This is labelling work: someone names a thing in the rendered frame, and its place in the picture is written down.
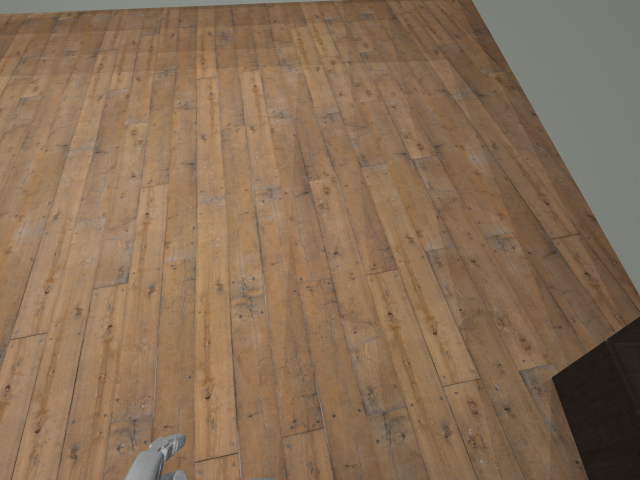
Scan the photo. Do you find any cupboard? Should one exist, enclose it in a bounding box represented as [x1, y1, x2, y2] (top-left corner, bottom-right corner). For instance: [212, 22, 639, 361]
[552, 317, 640, 480]

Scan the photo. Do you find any robot left hand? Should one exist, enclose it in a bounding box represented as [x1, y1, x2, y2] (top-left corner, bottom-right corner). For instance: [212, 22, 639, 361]
[124, 433, 187, 480]

